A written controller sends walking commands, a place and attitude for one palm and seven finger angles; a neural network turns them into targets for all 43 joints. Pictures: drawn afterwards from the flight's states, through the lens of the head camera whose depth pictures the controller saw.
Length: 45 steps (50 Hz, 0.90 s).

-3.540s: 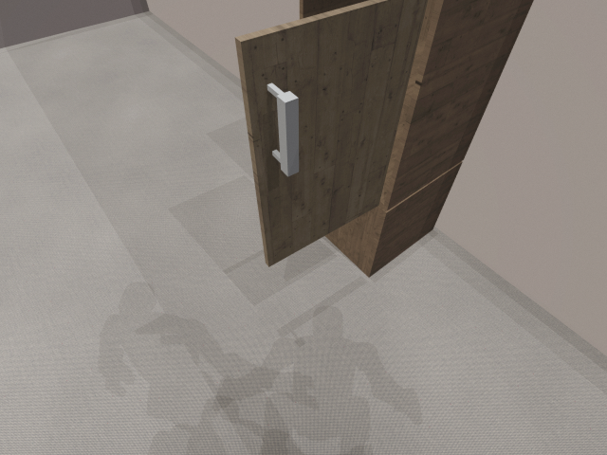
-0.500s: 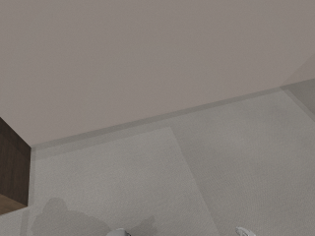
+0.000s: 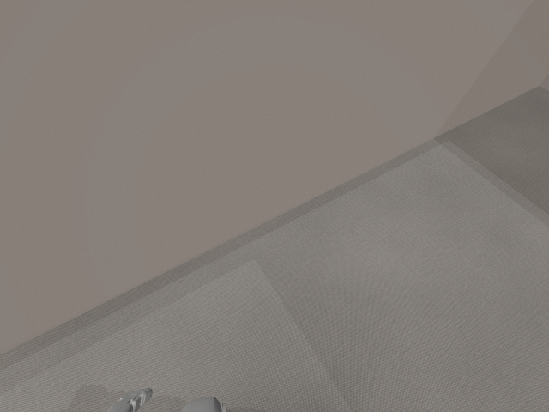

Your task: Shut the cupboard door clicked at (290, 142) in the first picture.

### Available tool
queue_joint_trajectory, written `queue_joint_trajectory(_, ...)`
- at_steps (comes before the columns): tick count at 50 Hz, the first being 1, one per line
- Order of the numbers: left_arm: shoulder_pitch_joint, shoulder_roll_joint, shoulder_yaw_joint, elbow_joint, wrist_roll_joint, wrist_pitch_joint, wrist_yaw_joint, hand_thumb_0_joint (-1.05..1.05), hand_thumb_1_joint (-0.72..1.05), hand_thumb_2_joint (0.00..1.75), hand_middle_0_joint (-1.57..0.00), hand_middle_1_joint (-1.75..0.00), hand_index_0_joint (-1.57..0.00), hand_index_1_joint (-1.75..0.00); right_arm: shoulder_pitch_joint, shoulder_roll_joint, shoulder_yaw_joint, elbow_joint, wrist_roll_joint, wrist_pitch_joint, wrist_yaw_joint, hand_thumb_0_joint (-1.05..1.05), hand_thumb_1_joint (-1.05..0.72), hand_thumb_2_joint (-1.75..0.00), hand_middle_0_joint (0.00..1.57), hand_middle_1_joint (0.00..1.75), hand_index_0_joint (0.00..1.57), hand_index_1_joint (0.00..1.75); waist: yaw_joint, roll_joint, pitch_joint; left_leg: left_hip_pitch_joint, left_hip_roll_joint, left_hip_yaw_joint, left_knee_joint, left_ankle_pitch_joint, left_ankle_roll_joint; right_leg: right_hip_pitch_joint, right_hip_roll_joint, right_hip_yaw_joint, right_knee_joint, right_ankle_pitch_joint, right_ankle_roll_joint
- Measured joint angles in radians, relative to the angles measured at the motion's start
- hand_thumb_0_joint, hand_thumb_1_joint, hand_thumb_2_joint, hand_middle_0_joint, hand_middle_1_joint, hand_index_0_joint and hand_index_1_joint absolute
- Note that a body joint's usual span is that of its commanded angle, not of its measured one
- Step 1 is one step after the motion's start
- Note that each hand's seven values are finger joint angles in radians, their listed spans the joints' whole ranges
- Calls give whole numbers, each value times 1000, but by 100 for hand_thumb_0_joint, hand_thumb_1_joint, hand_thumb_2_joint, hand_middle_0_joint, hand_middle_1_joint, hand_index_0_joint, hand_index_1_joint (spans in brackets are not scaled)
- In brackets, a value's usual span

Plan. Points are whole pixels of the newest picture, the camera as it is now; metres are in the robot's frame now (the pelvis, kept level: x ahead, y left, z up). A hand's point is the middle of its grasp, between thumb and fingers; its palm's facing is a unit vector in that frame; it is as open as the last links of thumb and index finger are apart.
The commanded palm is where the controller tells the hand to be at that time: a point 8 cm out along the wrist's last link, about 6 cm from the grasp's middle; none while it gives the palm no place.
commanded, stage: walk to a spot facing it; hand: left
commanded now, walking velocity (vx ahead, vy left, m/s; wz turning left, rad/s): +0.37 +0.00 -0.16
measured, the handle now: out of the picture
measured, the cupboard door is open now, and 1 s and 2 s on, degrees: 86 86 86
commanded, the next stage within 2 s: turn to face it in 0.18 s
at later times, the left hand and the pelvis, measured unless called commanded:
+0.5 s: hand (184, 300) +0.33 +0.18 -0.16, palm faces -0.02 -0.98 -0.19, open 7.4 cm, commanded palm none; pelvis +0.22 +0.00 +0.00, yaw -1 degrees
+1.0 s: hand (167, 283) +0.36 +0.22 -0.16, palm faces +0.32 -0.91 -0.28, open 7.4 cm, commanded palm none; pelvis +0.32 -0.02 +0.00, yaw +17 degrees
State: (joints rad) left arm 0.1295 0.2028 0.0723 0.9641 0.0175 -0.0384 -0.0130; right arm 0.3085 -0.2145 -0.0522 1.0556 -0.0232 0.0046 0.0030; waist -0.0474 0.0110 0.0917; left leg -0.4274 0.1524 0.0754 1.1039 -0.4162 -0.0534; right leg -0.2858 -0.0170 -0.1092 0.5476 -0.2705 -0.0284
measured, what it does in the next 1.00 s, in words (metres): walks ahead, turning left: left foot, then right foot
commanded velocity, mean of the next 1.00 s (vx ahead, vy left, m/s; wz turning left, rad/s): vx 0.07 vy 0.00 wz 0.39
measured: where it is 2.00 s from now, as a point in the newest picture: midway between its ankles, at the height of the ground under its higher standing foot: (298, 351)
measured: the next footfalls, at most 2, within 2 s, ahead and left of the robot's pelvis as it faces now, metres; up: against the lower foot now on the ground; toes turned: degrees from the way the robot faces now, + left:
left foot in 0.20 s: +0.23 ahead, +0.14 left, +0.00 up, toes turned +4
right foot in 0.50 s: +0.30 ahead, -0.13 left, +0.00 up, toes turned -8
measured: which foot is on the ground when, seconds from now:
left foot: up 0.00-0.18, down 0.20-0.50, up 0.52-0.74, down 0.76-1.00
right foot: down 0.00-0.20, up 0.22-0.48, down 0.50-0.74, up 0.76-1.00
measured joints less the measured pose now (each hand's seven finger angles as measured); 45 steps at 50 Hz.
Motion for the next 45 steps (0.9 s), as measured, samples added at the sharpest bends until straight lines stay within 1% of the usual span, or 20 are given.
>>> queue_joint_trajectory(3, 51, -8, -2, 38, 2, -1, 7, 0, 91, 90, -20, -30, -20, -30, -55, 15, -1, -39, -3, -12, 7, 1, -91, -90, 20, 30, 20, 30, 5, -26, -18, -63, -4, 11, -139, 75, -8, 72, 9, 20, -94, 11, -2)
queue_joint_trajectory(6, 95, -3, -2, 76, 3, -4, 2, 0, 92, 90, -20, -30, -21, -30, -101, 30, 0, -69, -3, -30, 16, 0, -91, -90, 20, 30, 20, 29, 25, -44, -28, -55, -19, 17, -344, 142, -8, 132, 13, 42, -137, -8, 9)
queue_joint_trajectory(9, 142, -6, -3, 107, -1, -2, -3, 1, 92, 90, -20, -30, -21, -30, -129, 31, 5, -84, -5, -53, 18, 0, -91, -90, 20, 30, 20, 30, 47, -42, -37, 13, -44, 35, -536, 221, 1, 177, 15, 59, -103, -76, 30)
queue_joint_trajectory(10, 164, -10, -4, 111, -2, 1, -5, 1, 92, 90, -20, -30, -21, -30, -132, 25, 7, -91, -8, -66, 17, 0, -91, -90, 20, 30, 20, 30, 55, -30, -46, 35, -43, 31, -572, 249, 20, 165, 20, 64, -44, -115, 30)
queue_joint_trajectory(13, 180, 9, -1, 133, -2, 26, -2, 1, 91, 90, -20, -30, -20, -30, -143, 52, 17, -95, -18, -80, 3, 0, -90, -90, 20, 30, 20, 30, 57, -65, -50, 56, -54, 70, -489, 181, 62, 33, 5, 86, 357, -221, 8)
queue_joint_trajectory(15, 165, 17, 2, 138, 3, 36, -3, 1, 91, 90, -20, -30, -20, -30, -121, 69, 24, -96, -19, -85, -5, 0, -90, -90, 20, 30, 20, 30, 53, -71, -57, 99, -56, 83, -518, 155, 60, -65, -5, 69, 544, -185, 10)
queue_joint_trajectory(16, 148, 18, 3, 133, 4, 39, -5, 1, 91, 90, -20, -30, -20, -30, -108, 75, 26, -91, -19, -88, -10, 0, -90, -90, 20, 30, 20, 30, 51, -68, -55, 123, -58, 83, -546, 161, 50, -101, -15, 58, 573, -160, 15)
queue_joint_trajectory(18, 107, 13, 0, 114, 3, 39, -6, 1, 91, 90, -20, -30, -20, -30, -82, 73, 17, -73, -11, -90, -30, -1, -93, -90, 21, 30, 21, 30, 46, -55, -45, 168, -64, 77, -606, 173, 50, -140, -34, 39, 508, -128, 27)
queue_joint_trajectory(21, 47, -2, -11, 79, 2, 26, -7, 1, 91, 90, -19, -30, -20, -30, -43, 49, 17, -34, -8, -75, -32, -1, -94, -90, 21, 30, 21, 30, 28, -25, -31, 211, -68, 48, -651, 174, 46, -132, -46, 20, 274, -80, 38)
queue_joint_trajectory(23, 15, -8, -17, 60, 2, 14, -6, 1, 91, 90, -19, -30, -20, -30, -9, 43, 17, -5, -2, -55, -30, -1, -94, -90, 21, 30, 21, 30, 17, -18, -30, 224, -73, 23, -631, 147, 35, -90, -46, 11, 112, 6, 45)
queue_joint_trajectory(25, 1, -1, -20, 40, 4, -1, -3, 1, 91, 90, -20, -30, -20, -30, 31, 48, 19, 19, 6, -31, -23, -1, -93, -90, 21, 30, 21, 30, 12, -46, -47, 217, -101, 8, -571, 95, 21, -38, -71, 20, -10, 79, 35)
queue_joint_trajectory(28, -27, -28, -24, 36, 6, 5, 9, 1, 91, 90, -20, -30, -20, -30, 38, 35, 9, 49, 12, 18, -15, 0, -92, -90, 20, 30, 21, 30, 1, -15, -49, 131, -91, -18, -317, -90, 20, -13, -76, -33, 39, -12, 31)
queue_joint_trajectory(30, -31, -41, -23, 27, 7, 14, 19, 0, 91, 90, -20, -30, -20, -30, 29, 35, 3, 50, 13, 36, -12, 0, -92, -90, 20, 30, 20, 30, -3, -16, -48, 69, -91, -8, -169, -112, 15, 24, -87, -64, 13, -25, 40)
queue_joint_trajectory(33, -24, -40, -21, 22, 7, 18, 28, 0, 90, 90, -20, -30, -20, -30, 0, 46, 4, 25, 14, 41, -5, 0, -91, -90, 20, 30, 20, 30, -2, -50, -40, 32, -89, 26, -179, -97, 3, 66, -110, -96, -23, -27, 48)
queue_joint_trajectory(35, -18, -32, -14, 20, 3, 20, 31, 0, 91, 90, -20, -30, -21, -30, -24, 51, 5, -3, 14, 32, 1, 0, -91, -90, 20, 30, 20, 30, 0, -71, -30, 40, -90, 47, -300, -21, -2, 77, -127, -117, -14, -46, 57)
queue_joint_trajectory(37, -5, -23, -10, 16, -3, 27, 29, 0, 91, 90, -20, -30, -21, -30, -41, 40, 6, -37, 9, 17, 6, 0, -91, -90, 20, 30, 20, 30, 3, -73, -23, 73, -92, 58, -466, 147, 5, 67, -143, -136, 51, -91, 71)
queue_joint_trajectory(38, 6, -22, -9, 13, -8, 35, 27, 0, 91, 90, -20, -30, -21, -30, -45, 28, 3, -55, 4, 5, 7, 0, -91, -90, 20, 30, 20, 30, 2, -56, -30, 70, -86, 43, -493, 213, 34, 36, -140, -132, 134, -140, 83)
queue_joint_trajectory(40, 15, 4, -5, 18, -11, 64, 30, 0, 91, 90, -20, -30, -21, -30, -72, 31, 1, -68, 0, -2, -2, 0, -91, -90, 20, 30, 20, 30, 1, -71, -30, 49, -100, 37, -432, 141, 68, -41, -126, -40, 343, -262, 94)
queue_joint_trajectory(42, 19, 24, 5, 25, -7, 87, 34, 0, 91, 90, -20, -30, -21, -30, -80, 36, 2, -84, -4, -6, -9, 0, -91, -90, 20, 30, 20, 30, 1, -73, -39, 54, -108, 22, -434, 97, 70, -100, -97, 14, 489, -285, 99)
queue_joint_trajectory(45, 0, 38, 11, 19, -7, 99, 33, 1, 91, 90, -20, -30, -20, -30, -87, 31, 3, -98, -6, -6, -19, 0, -90, -90, 20, 30, 20, 30, 9, -50, -34, 76, -115, -20, -492, 124, 49, -142, -69, 42, 524, -244, 108)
